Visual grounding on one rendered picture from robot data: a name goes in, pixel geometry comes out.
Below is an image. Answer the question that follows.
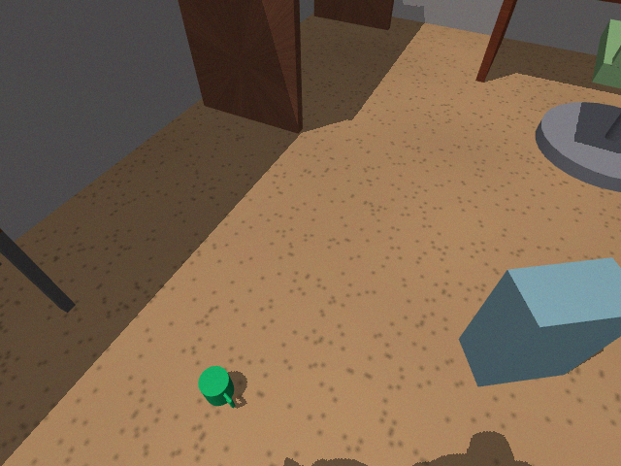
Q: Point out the office chair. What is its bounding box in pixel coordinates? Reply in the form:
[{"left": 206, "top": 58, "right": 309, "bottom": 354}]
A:
[{"left": 536, "top": 19, "right": 621, "bottom": 192}]

